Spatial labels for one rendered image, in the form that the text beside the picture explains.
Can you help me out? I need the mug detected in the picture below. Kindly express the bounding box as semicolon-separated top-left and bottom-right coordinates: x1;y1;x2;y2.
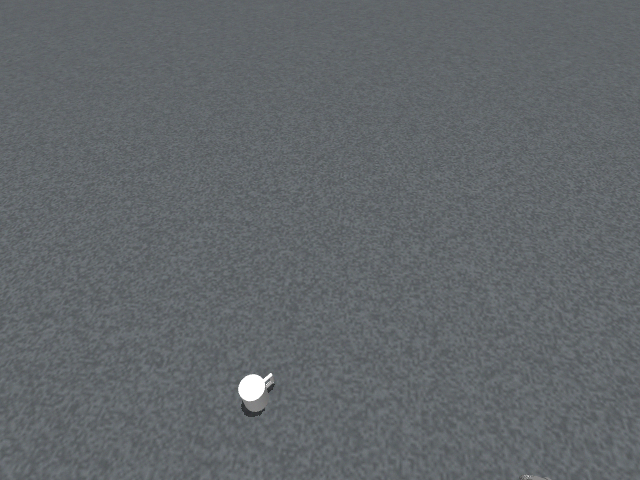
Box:
238;373;274;412

